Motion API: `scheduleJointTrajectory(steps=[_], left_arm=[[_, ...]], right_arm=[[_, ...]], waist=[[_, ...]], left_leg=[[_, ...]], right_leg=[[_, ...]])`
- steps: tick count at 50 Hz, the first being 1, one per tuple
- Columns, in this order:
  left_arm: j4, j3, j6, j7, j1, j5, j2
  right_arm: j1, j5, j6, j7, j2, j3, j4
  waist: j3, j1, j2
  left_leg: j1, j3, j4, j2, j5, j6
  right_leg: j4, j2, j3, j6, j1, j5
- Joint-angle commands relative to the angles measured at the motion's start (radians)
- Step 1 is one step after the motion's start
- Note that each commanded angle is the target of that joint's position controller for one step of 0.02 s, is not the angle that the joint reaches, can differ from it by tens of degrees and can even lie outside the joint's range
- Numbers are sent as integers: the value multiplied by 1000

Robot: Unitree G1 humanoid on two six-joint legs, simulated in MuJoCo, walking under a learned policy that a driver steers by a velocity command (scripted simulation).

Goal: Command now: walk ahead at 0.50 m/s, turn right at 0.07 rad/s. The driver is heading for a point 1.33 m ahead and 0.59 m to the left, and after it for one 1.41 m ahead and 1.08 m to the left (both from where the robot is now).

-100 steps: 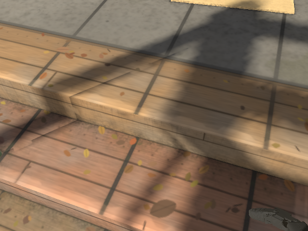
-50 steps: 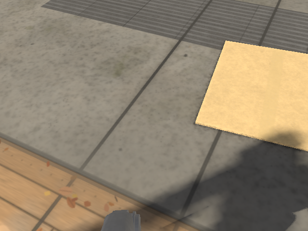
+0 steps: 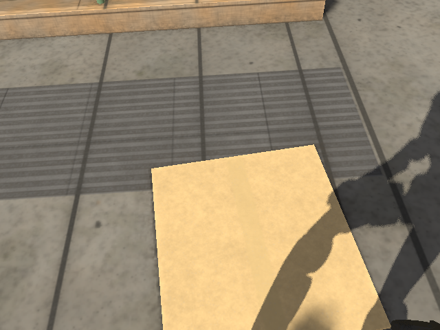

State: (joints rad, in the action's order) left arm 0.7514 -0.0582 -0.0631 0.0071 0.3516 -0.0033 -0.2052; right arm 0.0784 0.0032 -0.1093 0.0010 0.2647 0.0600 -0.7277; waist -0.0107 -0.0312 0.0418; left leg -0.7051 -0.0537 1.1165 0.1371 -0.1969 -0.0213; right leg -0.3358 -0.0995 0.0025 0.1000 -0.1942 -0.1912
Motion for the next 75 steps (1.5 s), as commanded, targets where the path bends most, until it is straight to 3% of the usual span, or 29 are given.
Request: scheduleJointTrajectory(steps=[1,9,12,14,15,16,17,18,20,24,29,34,37,38,39,40,42,45,51,59,61,63,64,65,66,67,69,72,75], left_arm=[[-63,-36,-20,-18,-14,5,-155],[0,-46,-25,-17,15,1,-174],[-8,-57,-12,-29,-39,-2,-206],[-21,-56,0,-38,-86,-4,-217],[-49,-37,-10,-39,-12,19,-165],[-46,6,-33,-16,77,38,-70],[-56,-9,-62,4,5,-2,-136],[-96,-10,-75,6,-111,-31,-157],[-137,-14,-78,-10,-199,12,-163],[-135,-17,-34,-27,-140,22,-140],[-165,7,-27,-27,-307,18,-83],[-184,-9,-52,-10,-407,-8,-123],[-155,-37,-68,-3,-287,-13,-157],[-136,-55,-73,-9,-170,0,-196],[-120,-70,-71,-16,-41,22,-256],[-97,-81,-61,-10,13,30,-287],[-120,-49,-49,-18,-61,0,-161],[-104,-29,-43,-16,-131,16,-121],[-29,-49,-53,-22,-100,16,-182],[38,-68,-27,-17,-28,-25,-249],[51,-76,-17,-17,-33,-37,-279],[62,-64,-8,-22,-25,-32,-256],[33,-34,-13,-21,-16,15,-180],[7,3,-40,-8,91,14,-93],[17,-19,-61,-1,1,-30,-191],[-12,-23,-69,-3,-90,-47,-205],[-14,-21,-64,-17,-139,-5,-192],[-6,-18,-28,-12,-80,-5,-154],[-35,-8,-13,-16,-159,10,-130]], right_arm=[[-18,0,10,-9,30,-1,38],[-168,25,8,-47,28,-4,78],[-75,9,14,-57,64,15,80],[182,2,25,-50,140,58,27],[327,-6,28,-38,242,88,16],[363,25,22,-40,246,83,4],[396,18,26,-37,185,67,-1],[318,9,29,-29,147,58,24],[185,-1,25,-25,99,39,58],[133,-2,27,-10,101,36,85],[196,18,47,16,142,48,73],[252,27,61,13,143,51,66],[217,20,66,10,115,46,86],[190,14,59,8,73,33,107],[201,15,52,8,8,15,135],[247,36,47,11,40,13,164],[187,19,52,3,132,37,149],[145,16,65,-8,94,40,159],[70,14,76,-19,53,27,163],[-98,21,71,-55,38,17,215],[-44,11,70,-55,72,35,211],[228,7,71,-43,148,82,130],[380,6,75,-22,236,103,102],[353,2,63,-26,309,94,114],[398,5,60,-30,213,76,104],[344,6,53,-30,179,64,94],[206,3,48,-29,118,40,104],[170,-4,29,-27,94,31,93],[198,-1,19,-16,115,35,57]], waist=[[-7,12,-86],[72,-60,-119],[-3,4,-156],[-141,143,-138],[-279,159,48],[-437,107,252],[-452,161,163],[-305,157,77],[-144,75,-68],[-63,-3,1],[-55,58,37],[-58,100,52],[-81,20,98],[-151,-37,79],[-255,-68,-92],[-258,-41,-401],[-73,-49,-195],[11,6,-142],[6,3,-124],[74,-42,-119],[44,5,-135],[-104,145,-102],[-226,181,69],[-368,81,272],[-384,157,132],[-236,151,110],[-103,73,16],[-77,5,31],[-18,12,2]], left_leg=[[-54,22,-181,15,159,-4],[-60,67,-509,-58,284,68],[87,133,-504,-138,110,127],[433,147,-560,-209,132,179],[830,-142,-515,-17,197,291],[1119,-644,-670,181,30,463],[1124,-735,-795,172,-168,424],[994,-611,-795,136,-184,359],[661,-445,-833,77,-12,323],[403,-308,-887,-6,67,322],[351,-227,-854,-67,70,272],[462,-331,-762,-36,-38,257],[463,-375,-653,-58,-17,219],[386,-332,-507,-98,11,178],[169,-183,-221,-201,-150,118],[-106,-105,15,-226,-362,87],[-177,-93,185,-127,-225,64],[-91,-76,106,-63,-113,54],[-78,-42,-107,-43,97,13],[63,47,-475,-72,119,76],[182,93,-532,-123,30,117],[594,130,-611,-189,133,168],[913,-137,-552,10,262,221],[1131,-640,-685,231,169,405],[1110,-650,-760,230,89,398],[993,-491,-759,190,152,354],[702,-305,-794,112,281,296],[563,-229,-880,84,326,298],[536,-150,-922,72,410,291]], right_leg=[[142,258,133,150,47,366],[133,324,14,81,242,361],[-10,337,-39,40,295,789],[-353,273,-104,-22,213,946],[-719,199,-116,-77,-122,613],[-1061,5,5,-137,-435,-313],[-1154,47,147,-109,-558,-298],[-1127,100,137,-88,-608,-224],[-955,176,115,-81,-533,-129],[-783,196,79,-122,-434,-99],[-446,144,45,-174,-377,120],[-239,96,64,-170,-315,107],[-131,80,46,-116,-117,46],[-126,164,117,-63,78,27],[-59,353,380,31,353,-143],[44,509,784,158,444,-383],[54,465,584,121,273,-359],[107,361,306,68,74,-59],[142,355,67,75,94,218],[114,392,-64,33,177,256],[9,397,-92,20,214,539],[-336,331,-171,-28,103,692],[-691,269,-184,-73,-176,224],[-1004,103,-43,-118,-500,-437],[-1089,134,72,-112,-592,-393],[-1087,172,49,-99,-658,-309],[-954,242,45,-95,-567,-157],[-880,262,52,-103,-488,-83],[-746,262,46,-125,-555,28]])
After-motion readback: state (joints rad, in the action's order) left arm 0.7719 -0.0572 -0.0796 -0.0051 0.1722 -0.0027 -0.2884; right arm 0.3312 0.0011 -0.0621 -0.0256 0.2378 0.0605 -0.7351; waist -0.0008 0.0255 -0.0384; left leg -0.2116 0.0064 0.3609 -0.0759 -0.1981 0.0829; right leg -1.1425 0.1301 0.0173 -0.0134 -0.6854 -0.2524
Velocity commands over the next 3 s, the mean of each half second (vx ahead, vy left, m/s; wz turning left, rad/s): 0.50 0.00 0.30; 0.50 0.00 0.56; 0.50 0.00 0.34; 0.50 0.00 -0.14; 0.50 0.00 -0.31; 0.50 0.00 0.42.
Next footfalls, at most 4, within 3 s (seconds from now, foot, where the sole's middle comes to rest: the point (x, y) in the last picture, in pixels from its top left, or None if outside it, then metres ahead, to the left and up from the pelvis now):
0.28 left None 0.38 0.17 -0.77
0.76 right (239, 284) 0.63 0.02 -0.77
1.28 left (119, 263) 0.70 0.42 -0.78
1.80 right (123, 172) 1.09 0.47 -0.78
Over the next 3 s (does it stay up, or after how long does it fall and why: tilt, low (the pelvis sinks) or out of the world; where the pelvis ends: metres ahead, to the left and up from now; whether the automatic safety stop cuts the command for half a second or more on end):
stays up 1.40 0.74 0.00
